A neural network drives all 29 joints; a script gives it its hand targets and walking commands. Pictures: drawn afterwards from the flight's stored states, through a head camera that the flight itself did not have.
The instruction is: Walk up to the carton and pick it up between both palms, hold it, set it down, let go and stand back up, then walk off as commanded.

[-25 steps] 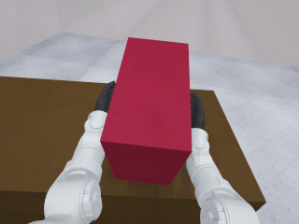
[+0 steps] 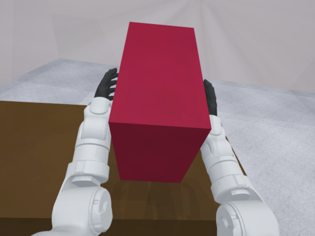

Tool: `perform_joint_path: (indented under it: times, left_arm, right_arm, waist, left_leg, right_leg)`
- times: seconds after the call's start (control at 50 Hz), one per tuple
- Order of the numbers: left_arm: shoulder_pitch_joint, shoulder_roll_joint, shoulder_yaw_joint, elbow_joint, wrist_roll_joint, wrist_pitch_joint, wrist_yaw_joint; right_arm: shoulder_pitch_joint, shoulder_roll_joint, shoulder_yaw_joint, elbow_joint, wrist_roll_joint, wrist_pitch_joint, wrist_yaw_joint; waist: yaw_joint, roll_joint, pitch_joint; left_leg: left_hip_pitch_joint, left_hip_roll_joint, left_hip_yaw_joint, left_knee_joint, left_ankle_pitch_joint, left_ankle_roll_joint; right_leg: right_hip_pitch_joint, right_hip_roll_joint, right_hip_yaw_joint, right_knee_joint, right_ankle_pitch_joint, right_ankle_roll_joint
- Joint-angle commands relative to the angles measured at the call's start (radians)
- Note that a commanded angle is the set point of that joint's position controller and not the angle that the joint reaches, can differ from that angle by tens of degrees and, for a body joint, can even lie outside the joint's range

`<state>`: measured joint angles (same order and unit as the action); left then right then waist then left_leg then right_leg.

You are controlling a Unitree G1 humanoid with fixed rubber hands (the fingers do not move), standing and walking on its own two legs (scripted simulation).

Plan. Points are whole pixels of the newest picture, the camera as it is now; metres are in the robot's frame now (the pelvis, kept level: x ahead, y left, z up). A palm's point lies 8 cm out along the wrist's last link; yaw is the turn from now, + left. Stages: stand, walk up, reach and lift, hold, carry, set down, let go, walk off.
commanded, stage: reach and lift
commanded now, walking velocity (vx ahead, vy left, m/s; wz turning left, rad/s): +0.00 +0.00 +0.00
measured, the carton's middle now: (156, 106) +0.40 +0.01 +0.21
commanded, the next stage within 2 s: hold in 1.66 s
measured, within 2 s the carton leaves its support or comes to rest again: neither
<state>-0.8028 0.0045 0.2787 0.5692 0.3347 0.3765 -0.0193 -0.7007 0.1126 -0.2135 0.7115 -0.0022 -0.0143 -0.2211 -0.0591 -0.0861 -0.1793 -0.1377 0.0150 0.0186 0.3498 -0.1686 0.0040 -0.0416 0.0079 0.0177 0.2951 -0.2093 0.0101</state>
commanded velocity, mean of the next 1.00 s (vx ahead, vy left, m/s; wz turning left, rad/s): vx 0.00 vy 0.00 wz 0.00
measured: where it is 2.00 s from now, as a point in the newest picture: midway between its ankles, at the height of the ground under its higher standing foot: outside the picture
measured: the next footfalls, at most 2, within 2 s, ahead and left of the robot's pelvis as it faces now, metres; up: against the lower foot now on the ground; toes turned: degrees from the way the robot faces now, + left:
none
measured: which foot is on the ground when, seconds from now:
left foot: down 0.00-1.00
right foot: down 0.00-1.00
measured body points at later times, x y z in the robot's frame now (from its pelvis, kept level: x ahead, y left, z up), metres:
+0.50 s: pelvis -0.01 -0.01 +0.00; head -0.07 +0.02 +0.44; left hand +0.38 +0.15 +0.23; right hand +0.37 -0.12 +0.22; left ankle +0.02 +0.12 -0.75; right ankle -0.03 -0.12 -0.75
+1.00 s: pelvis -0.04 +0.00 +0.00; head -0.09 +0.03 +0.44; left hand +0.36 +0.15 +0.23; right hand +0.36 -0.11 +0.23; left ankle +0.02 +0.12 -0.75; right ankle -0.03 -0.12 -0.75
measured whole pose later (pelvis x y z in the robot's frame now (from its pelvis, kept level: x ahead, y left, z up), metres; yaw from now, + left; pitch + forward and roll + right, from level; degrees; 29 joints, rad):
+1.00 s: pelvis -0.04 +0.00 +0.00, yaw +1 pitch -10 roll -1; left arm -0.89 -0.02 0.39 0.36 0.45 0.81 -0.09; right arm -0.91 0.03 -0.13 0.68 0.14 0.41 -0.22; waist -0.10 -0.07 0.04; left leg -0.04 0.01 0.00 0.33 -0.12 0.02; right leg 0.05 0.01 -0.01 0.29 -0.20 0.01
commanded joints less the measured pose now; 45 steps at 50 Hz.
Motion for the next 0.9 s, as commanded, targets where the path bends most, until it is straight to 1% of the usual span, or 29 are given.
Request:
perform_joint_path:
  times: [0.0, 0.02, 0.06, 0.1, 0.12, 0.14, 0.16, 0.18, 0.2, 0.22, 0.26, 0.28, 0.3, 0.32, 0.34, 0.4, 0.42, 0.48, 0.52, 0.54, 0.56, 0.6, 0.66, 0.72, 0.74, 0.76, 0.8, 0.86, 0.88]
  left_arm:
    - [-0.332, -0.431, -0.018, 0.021, 0.15, 0.31, -0.311]
    - [-0.41, -0.438, -0.034, -0.053, 0.124, 0.288, -0.302]
    - [-0.483, -0.519, -0.126, -0.178, 0.003, 0.232, -0.271]
    - [-0.579, -0.624, -0.377, -0.352, -0.161, 0.136, -0.222]
    - [-0.694, -0.708, -0.55, -0.539, -0.272, 0.077, -0.197]
    - [-0.756, -0.726, -0.615, -0.584, -0.308, 0.04, -0.167]
    - [-0.843, -0.757, -0.722, -0.749, -0.401, -0.009, -0.138]
    - [-0.902, -0.742, -0.746, -0.807, -0.424, -0.042, -0.11]
    - [-0.857, -0.718, -0.759, -0.868, -0.427, -0.042, -0.077]
    - [-0.794, -0.643, -0.722, -0.823, -0.412, -0.032, -0.071]
    - [-0.521, -0.611, -0.659, -0.634, -0.268, 0.046, -0.061]
    - [-0.446, -0.553, -0.541, -0.415, -0.153, 0.079, -0.084]
    - [-0.412, -0.498, -0.354, -0.159, -0.01, 0.146, -0.129]
    - [-0.384, -0.479, -0.243, -0.117, 0.057, 0.21, -0.169]
    - [-0.375, -0.478, -0.188, -0.196, 0.075, 0.269, -0.205]
    - [-0.384, -0.441, -0.076, -0.129, 0.136, 0.382, -0.274]
    - [-0.426, -0.462, -0.116, -0.192, 0.107, 0.379, -0.272]
    - [-0.491, -0.504, -0.184, -0.278, 0.028, 0.364, -0.238]
    - [-0.528, -0.558, -0.329, -0.448, -0.109, 0.312, -0.212]
    - [-0.59, -0.589, -0.419, -0.506, -0.153, 0.284, -0.196]
    - [-0.69, -0.593, -0.487, -0.579, -0.222, 0.236, -0.173]
    - [-0.71, -0.643, -0.631, -0.793, -0.313, 0.205, -0.131]
    - [-0.768, -0.634, -0.72, -0.794, -0.367, 0.189, -0.094]
    - [-0.588, -0.56, -0.461, -0.334, -0.146, 0.289, -0.143]
    - [-0.525, -0.525, -0.367, -0.241, -0.058, 0.336, -0.175]
    - [-0.473, -0.503, -0.286, -0.188, 0.017, 0.387, -0.203]
    - [-0.582, -0.464, -0.207, -0.193, 0.049, 0.411, -0.252]
    - [-0.638, -0.445, -0.134, -0.136, 0.081, 0.423, -0.258]
    - [-0.67, -0.457, -0.115, -0.125, 0.083, 0.412, -0.25]
  right_arm:
    - [-0.588, 0.226, 0.244, 0.039, 0.078, 0.298, 0.11]
    - [-0.62, 0.264, 0.287, -0.016, 0.1, 0.278, 0.101]
    - [-0.788, 0.38, 0.408, -0.168, 0.13, 0.219, 0.084]
    - [-0.794, 0.502, 0.536, -0.317, 0.146, 0.124, 0.056]
    - [-0.819, 0.554, 0.572, -0.421, 0.169, 0.095, 0.043]
    - [-0.808, 0.593, 0.593, -0.431, 0.177, 0.079, 0.037]
    - [-0.867, 0.625, 0.635, -0.599, 0.205, 0.036, 0.034]
    - [-0.843, 0.634, 0.624, -0.619, 0.183, 0.011, 0.029]
    - [-0.78, 0.598, 0.622, -0.664, 0.189, 0.015, 0.035]
    - [-0.696, 0.61, 0.638, -0.651, 0.173, 0.044, 0.022]
    - [-0.521, 0.48, 0.618, -0.464, 0.163, 0.094, 0.053]
    - [-0.442, 0.451, 0.573, -0.251, 0.114, 0.13, 0.056]
    - [-0.528, 0.41, 0.503, -0.129, 0.087, 0.177, 0.062]
    - [-0.546, 0.354, 0.406, -0.066, 0.082, 0.22, 0.075]
    - [-0.623, 0.337, 0.422, -0.202, 0.115, 0.249, 0.079]
    - [-0.774, 0.28, 0.397, -0.174, 0.136, 0.345, 0.09]
    - [-0.72, 0.295, 0.399, -0.158, 0.155, 0.345, 0.09]
    - [-0.87, 0.358, 0.485, -0.259, 0.222, 0.309, 0.081]
    - [-0.887, 0.479, 0.619, -0.43, 0.276, 0.257, 0.045]
    - [-0.839, 0.518, 0.631, -0.436, 0.271, 0.247, 0.03]
    - [-0.875, 0.554, 0.666, -0.512, 0.279, 0.234, 0.022]
    - [-0.812, 0.539, 0.708, -0.64, 0.31, 0.224, 0.004]
    - [-0.789, 0.535, 0.679, -0.685, 0.302, 0.224, -0.001]
    - [-0.676, 0.395, 0.433, -0.215, 0.172, 0.318, 0.017]
    - [-0.671, 0.329, 0.352, -0.143, 0.138, 0.341, 0.03]
    - [-0.701, 0.278, 0.332, -0.141, 0.135, 0.373, 0.046]
    - [-0.824, 0.295, 0.33, -0.16, 0.167, 0.41, 0.062]
    - [-0.956, 0.303, 0.344, -0.081, 0.221, 0.439, 0.108]
    - [-0.968, 0.312, 0.35, -0.059, 0.212, 0.427, 0.115]
  waist:
    - [0.018, 0.051, 0.394]
    - [0.016, 0.036, 0.265]
    - [0.004, 0.045, 0.052]
    - [-0.061, 0.142, -0.272]
    - [-0.112, 0.184, -0.486]
    - [-0.122, 0.206, -0.565]
    - [-0.144, 0.226, -0.788]
    - [-0.147, 0.249, -0.873]
    - [-0.119, 0.282, -0.932]
    - [-0.123, 0.246, -0.82]
    - [-0.06, 0.272, -0.455]
    - [-0.036, 0.207, -0.167]
    - [0.005, 0.125, 0.099]
    - [-0.006, 0.105, 0.234]
    - [0.047, 0.076, 0.205]
    - [0.082, 0.01, 0.297]
    - [0.039, 0.03, 0.22]
    - [0.047, 0.058, 0.013]
    - [-0.001, 0.037, -0.258]
    - [-0.047, 0.085, -0.344]
    - [-0.065, 0.088, -0.459]
    - [-0.1, 0.174, -0.626]
    - [-0.123, 0.211, -0.59]
    - [-0.127, 0.138, 0.056]
    - [-0.122, 0.092, 0.183]
    - [-0.081, 0.089, 0.275]
    - [-0.034, 0.061, 0.261]
    - [0.047, 0.085, 0.238]
    - [0.036, 0.094, 0.164]
  left_leg:
    - [0.158, -0.042, 0.052, -0.17, -0.046, 0.064]
    - [0.176, -0.041, 0.058, -0.137, -0.022, 0.048]
    - [0.232, -0.046, 0.077, -0.08, 0.17, 0.018]
    - [0.383, -0.042, 0.044, 0.053, 0.522, -0.052]
    - [0.497, -0.014, 0.007, 0.114, 0.699, -0.097]
    - [0.553, -0.012, -0.019, 0.159, 0.732, -0.111]
    - [0.628, -0.002, -0.049, 0.203, 0.814, -0.124]
    - [0.662, 0.0, -0.072, 0.221, 0.842, -0.118]
    - [0.623, -0.011, -0.06, 0.221, 0.828, -0.122]
    - [0.628, -0.015, -0.07, 0.218, 0.778, -0.093]
    - [0.537, -0.007, -0.043, 0.14, 0.617, -0.093]
    - [0.405, -0.029, -0.015, 0.074, 0.419, -0.058]
    - [0.256, -0.052, 0.014, -0.005, 0.118, 0.011]
    - [0.207, -0.044, 0.02, -0.067, -0.011, 0.034]
    - [0.211, -0.046, 0.028, -0.098, -0.034, 0.055]
    - [0.178, -0.046, 0.027, -0.164, -0.096, 0.103]
    - [0.202, -0.036, 0.04, -0.14, -0.051, 0.072]
    - [0.231, -0.037, 0.045, -0.082, 0.091, 0.038]
    - [0.333, -0.047, 0.039, 0.005, 0.355, 0.007]
    - [0.384, -0.048, 0.02, 0.03, 0.407, -0.011]
    - [0.442, -0.039, -0.004, 0.067, 0.476, -0.029]
    - [0.525, -0.027, -0.023, 0.139, 0.671, -0.082]
    - [0.551, -0.028, -0.035, 0.15, 0.6, -0.097]
    - [0.237, -0.025, -0.002, -0.015, 0.046, -0.036]
    - [0.192, -0.013, 0.004, -0.068, -0.085, -0.012]
    - [0.162, -0.019, 0.007, -0.126, -0.164, 0.019]
    - [0.132, -0.025, 0.029, -0.15, -0.205, 0.061]
    - [0.064, -0.005, 0.033, -0.203, -0.255, 0.089]
    - [0.062, -0.001, 0.022, -0.196, -0.235, 0.078]
  right_leg:
    - [0.011, 0.001, -0.044, -0.167, -0.102, 0.038]
    - [0.047, -0.002, -0.047, -0.147, -0.059, 0.035]
    - [0.102, 0.013, -0.092, -0.103, 0.206, 0.048]
    - [0.16, 0.047, -0.131, -0.019, 0.482, 0.043]
    - [0.161, 0.063, -0.13, 0.001, 0.549, 0.033]
    - [0.101, 0.077, -0.141, 0.011, 0.499, 0.029]
    - [0.078, 0.083, -0.145, 0.027, 0.567, 0.026]
    - [-0.028, 0.079, -0.151, 0.038, 0.546, 0.035]
    - [0.008, 0.076, -0.139, 0.025, 0.56, 0.022]
    - [-0.043, 0.052, -0.132, 0.018, 0.539, 0.045]
    - [-0.048, 0.04, -0.113, -0.005, 0.44, 0.04]
    - [-0.032, 0.026, -0.106, -0.023, 0.372, 0.045]
    - [-0.011, -0.009, -0.092, -0.057, 0.233, 0.045]
    - [-0.03, -0.018, -0.084, -0.066, 0.148, 0.055]
    - [-0.015, -0.025, -0.067, -0.08, 0.161, 0.062]
    - [0.016, -0.007, -0.047, -0.133, 0.002, 0.05]
    - [0.019, 0.004, -0.075, -0.108, 0.016, 0.06]
    - [0.092, 0.023, -0.091, -0.071, 0.151, 0.04]
    - [0.219, 0.036, -0.113, -0.02, 0.469, 0.069]
    - [0.206, 0.027, -0.11, -0.008, 0.518, 0.065]
    - [0.184, 0.043, -0.12, 0.004, 0.513, 0.068]
    - [0.182, 0.055, -0.106, 0.038, 0.667, 0.066]
    - [0.066, 0.059, -0.096, 0.015, 0.543, 0.049]
    - [-0.002, 0.009, -0.073, -0.054, 0.141, 0.03]
    - [-0.021, 0.002, -0.072, -0.082, 0.02, 0.012]
    - [-0.039, 0.009, -0.087, -0.101, -0.099, 0.017]
    - [-0.014, 0.016, -0.079, -0.114, -0.204, 0.021]
    - [0.017, 0.041, -0.085, -0.096, -0.226, 0.018]
    - [0.039, 0.045, -0.091, -0.077, -0.197, 0.016]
